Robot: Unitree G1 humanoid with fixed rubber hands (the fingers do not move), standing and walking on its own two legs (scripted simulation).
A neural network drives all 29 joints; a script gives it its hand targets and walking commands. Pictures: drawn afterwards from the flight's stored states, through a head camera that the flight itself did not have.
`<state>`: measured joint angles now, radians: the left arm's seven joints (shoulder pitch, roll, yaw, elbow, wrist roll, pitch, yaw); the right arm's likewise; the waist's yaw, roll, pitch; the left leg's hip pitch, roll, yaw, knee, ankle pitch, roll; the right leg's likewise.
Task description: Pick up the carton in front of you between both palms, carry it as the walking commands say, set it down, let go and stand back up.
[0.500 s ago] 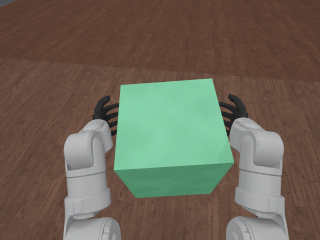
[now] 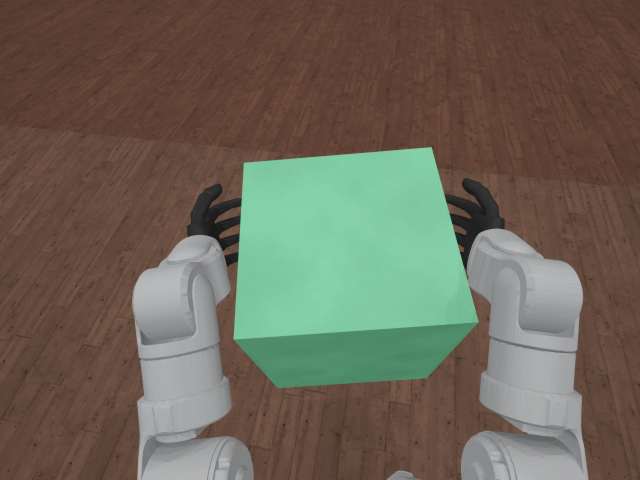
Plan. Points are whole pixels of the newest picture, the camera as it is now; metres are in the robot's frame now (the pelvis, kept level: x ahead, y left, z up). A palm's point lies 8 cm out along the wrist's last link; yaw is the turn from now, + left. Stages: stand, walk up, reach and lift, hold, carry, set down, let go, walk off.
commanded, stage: carry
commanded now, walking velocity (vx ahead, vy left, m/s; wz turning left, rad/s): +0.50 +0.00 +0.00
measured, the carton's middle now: (345, 282) +0.35 +0.01 +0.07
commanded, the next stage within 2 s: none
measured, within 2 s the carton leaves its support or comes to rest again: neither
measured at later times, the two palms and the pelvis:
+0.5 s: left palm (251, 76) +0.67 +0.16 +0.18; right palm (443, 85) +0.64 -0.14 +0.18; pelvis +0.32 +0.04 +0.04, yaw -2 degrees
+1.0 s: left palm out of the picture +0.95 +0.17 +0.21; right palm out of the picture +0.97 -0.14 +0.20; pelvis +0.62 -0.01 +0.08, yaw +0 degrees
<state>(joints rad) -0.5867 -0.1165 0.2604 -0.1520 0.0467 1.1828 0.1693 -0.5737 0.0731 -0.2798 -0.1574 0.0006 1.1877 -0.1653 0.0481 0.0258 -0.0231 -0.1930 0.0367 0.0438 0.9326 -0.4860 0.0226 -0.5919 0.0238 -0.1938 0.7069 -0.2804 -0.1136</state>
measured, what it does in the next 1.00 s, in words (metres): climbs: left foot, then right foot 0.03 m higher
